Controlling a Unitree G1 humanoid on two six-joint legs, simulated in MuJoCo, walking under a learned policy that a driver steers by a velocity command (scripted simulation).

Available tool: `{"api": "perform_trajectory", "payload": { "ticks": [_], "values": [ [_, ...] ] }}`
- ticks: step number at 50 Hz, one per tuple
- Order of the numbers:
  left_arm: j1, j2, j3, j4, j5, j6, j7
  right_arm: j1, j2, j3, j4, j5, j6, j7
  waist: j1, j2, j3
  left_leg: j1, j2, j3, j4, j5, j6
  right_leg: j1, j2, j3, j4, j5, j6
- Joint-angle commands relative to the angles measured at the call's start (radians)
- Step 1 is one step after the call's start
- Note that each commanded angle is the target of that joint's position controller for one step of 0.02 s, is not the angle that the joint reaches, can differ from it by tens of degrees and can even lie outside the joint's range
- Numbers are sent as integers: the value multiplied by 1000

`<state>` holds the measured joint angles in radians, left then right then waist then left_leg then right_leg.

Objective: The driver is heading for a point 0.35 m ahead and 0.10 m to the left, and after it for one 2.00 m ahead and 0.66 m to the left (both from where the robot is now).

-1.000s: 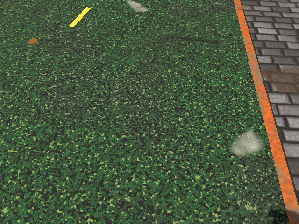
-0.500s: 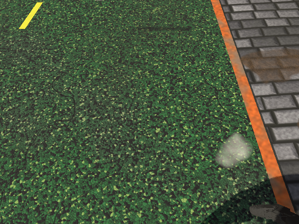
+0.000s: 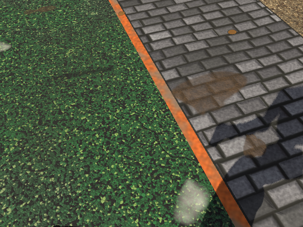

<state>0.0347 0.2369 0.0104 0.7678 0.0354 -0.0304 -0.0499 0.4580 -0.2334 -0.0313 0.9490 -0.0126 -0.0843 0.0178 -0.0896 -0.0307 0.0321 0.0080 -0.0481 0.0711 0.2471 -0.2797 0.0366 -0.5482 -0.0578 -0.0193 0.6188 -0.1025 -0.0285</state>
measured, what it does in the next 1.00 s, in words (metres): walks ahead, turning left: right foot, then left foot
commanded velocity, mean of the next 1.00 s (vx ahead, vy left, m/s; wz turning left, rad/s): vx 0.50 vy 0.00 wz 0.46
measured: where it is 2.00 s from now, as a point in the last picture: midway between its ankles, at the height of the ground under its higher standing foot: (79, 128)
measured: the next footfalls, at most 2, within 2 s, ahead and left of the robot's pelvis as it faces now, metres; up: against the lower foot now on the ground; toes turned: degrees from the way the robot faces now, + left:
right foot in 0.06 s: +0.19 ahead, -0.11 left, +0.00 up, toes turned +0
left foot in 0.58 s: +0.43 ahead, +0.13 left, +0.00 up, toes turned +24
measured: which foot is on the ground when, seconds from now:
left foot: down 0.00-0.08, up 0.10-0.56, down 0.58-1.00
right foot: up 0.00-0.04, down 0.06-0.58, up 0.60-1.00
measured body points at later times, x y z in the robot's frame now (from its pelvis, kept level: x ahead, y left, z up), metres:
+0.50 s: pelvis +0.25 +0.00 -0.01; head +0.29 +0.01 +0.44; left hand +0.16 +0.24 -0.14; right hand +0.49 -0.18 -0.12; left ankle +0.38 +0.14 -0.71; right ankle +0.15 -0.11 -0.74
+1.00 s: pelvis +0.50 +0.12 +0.00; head +0.53 +0.15 +0.45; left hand +0.55 +0.42 -0.11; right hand +0.63 -0.13 -0.12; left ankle +0.39 +0.12 -0.74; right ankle +0.73 +0.06 -0.69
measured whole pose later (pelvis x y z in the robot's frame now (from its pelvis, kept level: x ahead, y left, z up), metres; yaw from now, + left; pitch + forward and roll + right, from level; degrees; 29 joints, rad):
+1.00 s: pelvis +0.50 +0.12 +0.00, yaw +32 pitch +1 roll +0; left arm 0.07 0.26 0.03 0.75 0.04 -0.02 -0.03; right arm 0.42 -0.26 -0.07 0.88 0.00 -0.05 0.00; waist -0.07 -0.04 0.04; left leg 0.00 -0.15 -0.12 0.26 -0.26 0.13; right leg -0.66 -0.10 0.02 0.73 -0.03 0.04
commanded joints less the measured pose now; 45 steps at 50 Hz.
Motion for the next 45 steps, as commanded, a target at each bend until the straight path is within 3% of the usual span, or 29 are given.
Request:
{"api": "perform_trajectory", "payload": {
  "ticks": [1, 2, 3, 4, 5, 6, 7, 8, 10, 14, 18, 23, 26, 28, 29, 30, 31, 32, 33, 34, 35, 36, 38, 41, 45],
  "values": [
    [-20, 87, 19, -67, -2, -25, 16, -4, -184, -39, -33, -3, -1, -9, 67, 115, 20, -66, 269, -192, 19, 517, 132, 139, 46, -34, -70, -54, -17],
    [63, 98, 27, -40, 3, -33, 24, -14, -188, -40, -29, 1, 2, -11, 111, 102, -13, -76, 249, -179, 114, 596, 117, 258, 68, -40, -135, -54, -30],
    [206, 136, 44, 9, 17, -47, 37, -9, -167, -34, -26, 6, 3, -10, 165, 56, -97, -138, 193, -138, 294, 590, 96, 467, 52, -14, -178, -42, -55],
    [388, 219, 66, 31, 39, -56, 53, -35, -117, -19, -69, 13, -1, -9, 241, -52, -238, -311, 131, -93, 576, 312, 70, 711, -185, 227, -212, -172, -106],
    [406, 307, 88, 34, 34, -43, 58, 66, -22, -2, -92, 35, 4, -15, 192, -254, -321, -598, -7, -31, 849, -252, 43, 865, -419, 600, -325, -249, -194],
    [356, 228, 75, 25, 5, -33, 55, 21, -140, -34, -65, 9, 22, -26, 187, -87, -226, -652, 45, -121, 935, -220, 55, 751, -382, 592, -347, -307, -190],
    [274, 156, 55, 17, -1, -36, 52, -27, -129, -40, -72, 9, 24, -18, 150, -54, -106, -660, 82, -139, 927, -131, 59, 641, -329, 446, -371, -260, -165],
    [229, 111, 46, 17, -3, -43, 49, -49, -101, -36, -70, 9, 27, -13, 128, -51, -49, -635, 110, -131, 899, -73, 52, 554, -282, 330, -405, -153, -142],
    [207, 75, 37, 29, -8, -57, 56, -53, -85, -41, -63, -12, 51, 2, 90, -77, -12, -591, 132, -118, 873, -24, 32, 468, -217, 178, -438, -26, -103],
    [263, 89, 47, 65, -21, -85, 59, -144, -51, -42, -101, -18, 78, 25, 73, -50, -1, -660, 141, -98, 866, 80, 10, 473, -210, 39, -466, 156, -112],
    [302, 79, 47, 96, -15, -83, 61, -291, -37, -32, -159, -18, 79, 42, 88, -47, 44, -708, 144, -65, 696, 219, -3, 474, -183, -83, -479, 205, -112],
    [361, 127, 59, 129, -15, -76, 69, -448, -39, -16, -224, -24, 76, 59, 121, -39, 75, -623, 116, 29, 447, 250, 42, 539, -209, -173, -458, 299, -99],
    [376, 157, 66, 144, -12, -57, 77, -441, -61, -23, -235, -29, 77, 53, 103, -50, 47, -548, 55, 79, 392, 129, 96, 635, -222, -223, -326, 626, -82],
    [374, 190, 75, 147, -9, -36, 80, -315, -91, -40, -204, -30, 72, 41, 46, -65, -38, -395, -20, 101, 366, 23, 145, 657, -222, -243, -86, 841, -76],
    [367, 198, 77, 141, -12, -26, 78, -174, -116, -57, -161, -35, 62, 30, -17, -35, -120, -206, -51, 84, 292, 46, 175, 584, -209, -257, 129, 753, -59],
    [373, 170, 68, 112, -9, -26, 74, -28, -203, -89, -123, -46, 59, 13, -71, 64, -222, 42, 91, -129, 238, -64, 225, 375, -178, -260, 431, 425, -26],
    [402, 58, 49, 38, -15, -33, 51, -81, -316, -113, -144, -31, 65, 2, 21, 294, -277, 303, 369, -682, 140, -64, 374, -77, 43, -182, 778, -460, 40],
    [253, 146, 64, 9, -10, -45, 49, -44, -299, -111, -152, -4, 77, -1, -44, 113, -275, 293, 378, -780, 38, -20, 367, -186, 44, 29, 825, -411, 34],
    [204, 131, 59, -12, -26, -58, 45, -99, -266, -101, -139, -1, 78, -10, -9, 81, -136, 183, 363, -618, 29, 84, 341, -227, -10, 42, 777, -292, 22],
    [224, 124, 55, 3, -25, -67, 48, -143, -211, -88, -139, 3, 72, -13, 38, 22, -61, 49, 317, -520, 21, 231, 301, -168, -44, 39, 677, -227, 19],
    [235, 121, 56, 13, -11, -59, 51, -185, -182, -80, -144, 7, 64, -16, 76, 9, -29, -41, 263, -440, 15, 332, 271, -105, -63, 45, 615, -214, 26],
    [266, 116, 55, 18, 6, -41, 50, -212, -156, -71, -150, 12, 56, -17, 106, 22, -39, -98, 228, -385, 2, 394, 258, -40, -71, 49, 576, -208, 39],
    [270, 101, 54, 13, 16, -9, 42, -196, -156, -67, -146, 18, 35, -13, 123, 29, -50, -143, 191, -345, -10, 463, 258, -6, -66, 38, 523, -208, 61],
    [175, 88, 50, -24, 14, 8, 36, -138, -186, -74, -135, 14, 27, -11, 100, 48, -15, -167, 159, -335, -44, 406, 240, -68, -62, 20, 410, -109, 85],
    [26, 93, 46, -74, 9, 6, 32, -51, -181, -72, -119, 13, 28, -13, 43, 77, 11, -87, 149, -356, -45, 399, 204, -157, -44, 23, 231, 32, 91]
  ]
}}
Over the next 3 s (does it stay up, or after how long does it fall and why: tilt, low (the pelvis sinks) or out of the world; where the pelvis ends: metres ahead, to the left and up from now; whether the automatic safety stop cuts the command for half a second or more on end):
stays up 1.50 0.47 0.00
